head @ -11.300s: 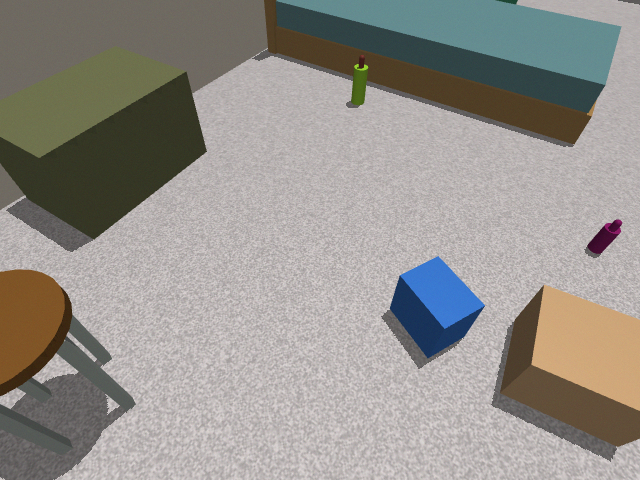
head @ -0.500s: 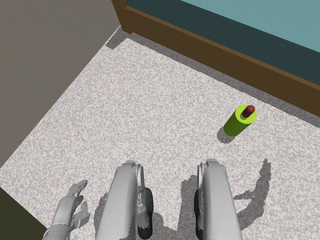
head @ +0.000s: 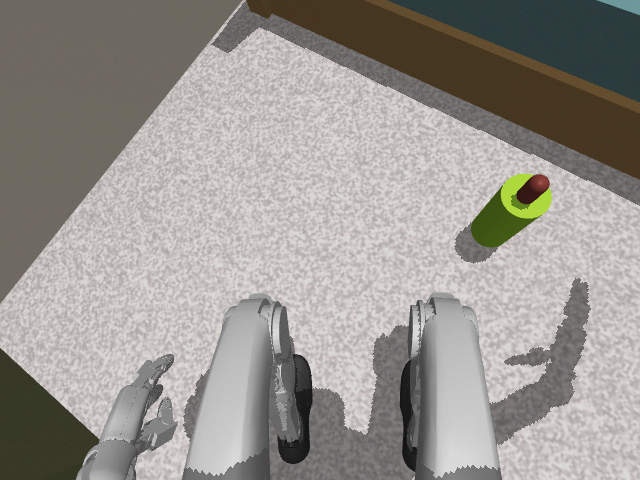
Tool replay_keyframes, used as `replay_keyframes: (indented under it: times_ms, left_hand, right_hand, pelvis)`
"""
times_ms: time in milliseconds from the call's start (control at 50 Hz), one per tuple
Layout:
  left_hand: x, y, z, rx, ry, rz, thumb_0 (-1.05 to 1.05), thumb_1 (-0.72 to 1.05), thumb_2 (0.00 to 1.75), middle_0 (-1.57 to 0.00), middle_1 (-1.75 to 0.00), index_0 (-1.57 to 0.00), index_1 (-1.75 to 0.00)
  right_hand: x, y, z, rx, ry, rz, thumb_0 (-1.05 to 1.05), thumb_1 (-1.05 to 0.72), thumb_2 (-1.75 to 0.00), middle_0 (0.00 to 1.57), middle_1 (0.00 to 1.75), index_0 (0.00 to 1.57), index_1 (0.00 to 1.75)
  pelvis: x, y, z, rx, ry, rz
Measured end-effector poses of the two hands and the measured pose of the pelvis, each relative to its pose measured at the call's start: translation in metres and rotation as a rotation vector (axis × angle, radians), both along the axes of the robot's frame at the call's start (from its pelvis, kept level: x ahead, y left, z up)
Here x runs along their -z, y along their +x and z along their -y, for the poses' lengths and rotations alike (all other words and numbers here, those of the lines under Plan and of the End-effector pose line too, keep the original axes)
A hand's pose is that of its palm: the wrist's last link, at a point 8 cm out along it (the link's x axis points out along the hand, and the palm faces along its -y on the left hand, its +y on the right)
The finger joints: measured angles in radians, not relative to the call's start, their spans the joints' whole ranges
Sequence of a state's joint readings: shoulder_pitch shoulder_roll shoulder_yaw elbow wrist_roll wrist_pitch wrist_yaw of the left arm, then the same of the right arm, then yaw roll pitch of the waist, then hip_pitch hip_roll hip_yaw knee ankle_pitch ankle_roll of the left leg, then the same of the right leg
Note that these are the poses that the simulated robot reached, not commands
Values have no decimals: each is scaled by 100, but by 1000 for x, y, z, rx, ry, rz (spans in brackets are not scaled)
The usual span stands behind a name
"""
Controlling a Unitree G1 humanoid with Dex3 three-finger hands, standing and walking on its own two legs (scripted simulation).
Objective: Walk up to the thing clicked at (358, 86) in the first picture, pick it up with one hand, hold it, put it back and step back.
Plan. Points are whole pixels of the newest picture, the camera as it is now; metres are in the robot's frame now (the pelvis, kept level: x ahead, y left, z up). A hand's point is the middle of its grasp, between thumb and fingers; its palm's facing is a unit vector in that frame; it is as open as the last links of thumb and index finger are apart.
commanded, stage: go down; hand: right
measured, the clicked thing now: (511, 209) +0.48 -0.31 -0.32
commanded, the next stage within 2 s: approach in 0.70 s
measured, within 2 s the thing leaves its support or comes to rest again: neither
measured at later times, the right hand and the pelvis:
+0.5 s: hand out of the picture +0.35 -0.47 -0.01, palm faces +0.35 +0.93 -0.10, open 17.5 cm; pelvis -0.01 +0.00 -0.04, yaw +1 degrees
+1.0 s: hand out of the picture +0.35 -0.47 -0.04, palm faces +0.37 +0.93 -0.05, open 17.6 cm; pelvis -0.01 +0.00 -0.06, yaw +2 degrees
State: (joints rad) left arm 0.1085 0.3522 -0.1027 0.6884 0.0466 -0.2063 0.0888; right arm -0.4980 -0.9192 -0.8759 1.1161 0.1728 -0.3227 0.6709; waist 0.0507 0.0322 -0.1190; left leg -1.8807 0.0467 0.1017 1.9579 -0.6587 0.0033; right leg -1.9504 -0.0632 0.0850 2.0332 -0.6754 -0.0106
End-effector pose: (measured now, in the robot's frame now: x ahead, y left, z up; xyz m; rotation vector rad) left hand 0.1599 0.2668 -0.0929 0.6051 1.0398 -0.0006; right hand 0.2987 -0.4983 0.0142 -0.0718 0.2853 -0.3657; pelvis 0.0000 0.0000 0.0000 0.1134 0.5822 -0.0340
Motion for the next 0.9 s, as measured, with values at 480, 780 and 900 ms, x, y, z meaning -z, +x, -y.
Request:
replay_keyframes:
  times_ms: [480, 780, 900]
  left_hand:
    - [30, -17, -2, 9, 19, -33, 1, 88, 90, -21, -30, -21, -30]
    - [39, -21, -4, 16, 30, -51, 1, 88, 90, -21, -30, -21, -30]
    - [43, -19, -3, 26, 34, -51, 1, 89, 90, -21, -30, -21, -30]
  right_hand:
    - [18, 11, 11, -2, -4, 68, -1, 58, -11, 4, 10, 5, 9]
    - [29, 15, 16, -1, -2, 97, -1, 58, -11, 3, 10, 4, 8]
    - [35, 15, 18, 2, 2, 118, -1, 58, -8, 4, 9, 5, 8]
  pelvis:
    - [35, -9, 1, -9, 11, 14]
    - [47, -10, 2, -10, 17, 18]
    - [52, -10, 3, -11, 21, 19]
